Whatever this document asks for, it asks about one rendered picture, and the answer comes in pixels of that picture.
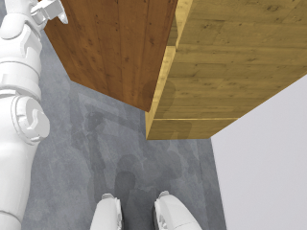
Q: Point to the cupboard door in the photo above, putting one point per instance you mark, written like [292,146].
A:
[115,47]

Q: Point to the left robot forearm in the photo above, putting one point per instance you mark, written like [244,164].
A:
[20,64]

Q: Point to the right robot shin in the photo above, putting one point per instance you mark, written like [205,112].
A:
[164,225]

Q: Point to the robot left hand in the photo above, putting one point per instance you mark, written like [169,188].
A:
[38,12]

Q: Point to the robot right thigh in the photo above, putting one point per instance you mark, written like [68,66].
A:
[169,209]

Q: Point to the robot left upper arm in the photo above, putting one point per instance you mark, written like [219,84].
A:
[23,125]

